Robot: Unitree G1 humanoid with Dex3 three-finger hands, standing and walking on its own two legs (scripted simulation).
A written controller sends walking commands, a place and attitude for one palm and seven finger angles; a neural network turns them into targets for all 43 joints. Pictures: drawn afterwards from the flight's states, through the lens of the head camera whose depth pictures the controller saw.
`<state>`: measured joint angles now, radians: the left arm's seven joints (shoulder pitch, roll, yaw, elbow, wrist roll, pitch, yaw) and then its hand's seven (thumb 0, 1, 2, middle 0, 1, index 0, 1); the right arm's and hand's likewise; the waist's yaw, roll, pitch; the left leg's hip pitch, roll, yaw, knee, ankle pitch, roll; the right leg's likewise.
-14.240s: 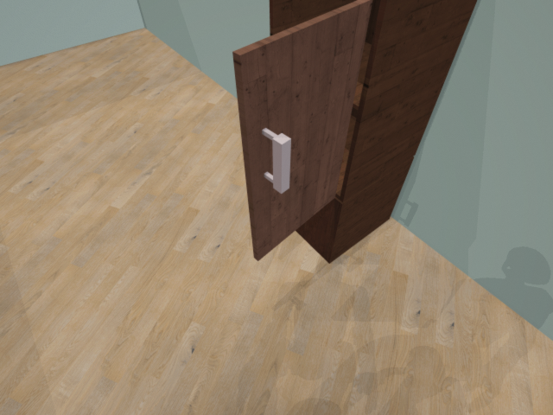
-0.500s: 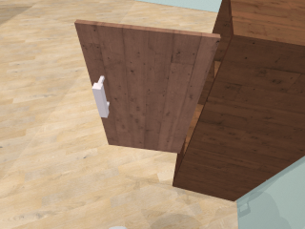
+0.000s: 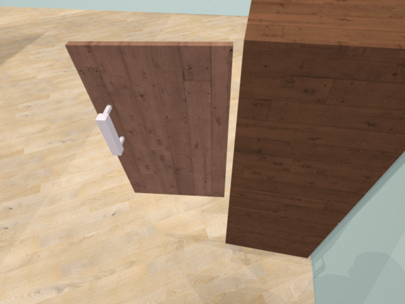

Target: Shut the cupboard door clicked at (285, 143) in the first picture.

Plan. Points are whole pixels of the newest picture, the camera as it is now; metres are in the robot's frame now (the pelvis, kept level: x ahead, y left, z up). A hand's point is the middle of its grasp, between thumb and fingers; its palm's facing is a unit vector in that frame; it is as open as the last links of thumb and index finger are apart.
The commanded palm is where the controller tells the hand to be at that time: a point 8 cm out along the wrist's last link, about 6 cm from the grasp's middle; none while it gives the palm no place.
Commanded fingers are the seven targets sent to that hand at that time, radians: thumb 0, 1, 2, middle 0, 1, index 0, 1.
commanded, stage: come to a stop and stand still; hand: left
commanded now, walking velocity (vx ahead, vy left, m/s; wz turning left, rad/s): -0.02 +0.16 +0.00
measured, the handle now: (113, 130) +0.52 +0.28 +0.02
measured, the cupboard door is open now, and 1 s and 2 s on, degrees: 97 97 97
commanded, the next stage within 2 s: look again from close up in 0.72 s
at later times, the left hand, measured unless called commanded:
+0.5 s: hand out of the picture -0.03 +0.23 -0.18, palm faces +0.07 -0.98 -0.17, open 7.4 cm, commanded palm none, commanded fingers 0.00 0.90 0.90 -0.20 -0.30 -0.20 -0.30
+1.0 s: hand out of the picture +0.01 +0.25 -0.18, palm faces -0.01 -0.97 -0.24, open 7.4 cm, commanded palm none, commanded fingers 0.00 0.90 0.90 -0.20 -0.30 -0.20 -0.30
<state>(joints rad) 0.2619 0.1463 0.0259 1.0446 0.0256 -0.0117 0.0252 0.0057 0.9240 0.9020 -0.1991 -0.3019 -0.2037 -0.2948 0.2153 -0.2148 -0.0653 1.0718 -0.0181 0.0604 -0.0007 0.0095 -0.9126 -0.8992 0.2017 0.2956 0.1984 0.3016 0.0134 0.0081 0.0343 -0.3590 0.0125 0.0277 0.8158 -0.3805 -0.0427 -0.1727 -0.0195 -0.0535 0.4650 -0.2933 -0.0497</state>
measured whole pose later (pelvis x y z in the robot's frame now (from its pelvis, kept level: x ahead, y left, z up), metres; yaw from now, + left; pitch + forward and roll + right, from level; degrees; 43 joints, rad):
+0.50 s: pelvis -0.02 +0.06 +0.00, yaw +0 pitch -1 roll +0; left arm 0.28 0.17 0.01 1.14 0.02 0.01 0.02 0.00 0.91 0.90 -0.20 -0.30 -0.20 -0.29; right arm 0.17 -0.15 -0.02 1.07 -0.01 0.01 -0.03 0.00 -0.94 -0.90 0.21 0.30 0.20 0.30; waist 0.04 -0.03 0.04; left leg -0.16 0.00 0.08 0.43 -0.26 0.02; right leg -0.17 -0.06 -0.04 0.44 -0.25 0.03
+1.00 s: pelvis -0.01 +0.07 -0.01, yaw +0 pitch -1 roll +0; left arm 0.24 0.16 -0.01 1.12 0.01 -0.02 0.04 0.00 0.91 0.90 -0.20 -0.30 -0.20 -0.29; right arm 0.33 -0.15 0.02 1.08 -0.02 -0.02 -0.03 0.01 -0.91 -0.90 0.20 0.30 0.20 0.30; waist -0.01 0.04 0.05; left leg -0.18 -0.01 0.08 0.52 -0.32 0.04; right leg -0.20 -0.07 -0.03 0.52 -0.30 0.04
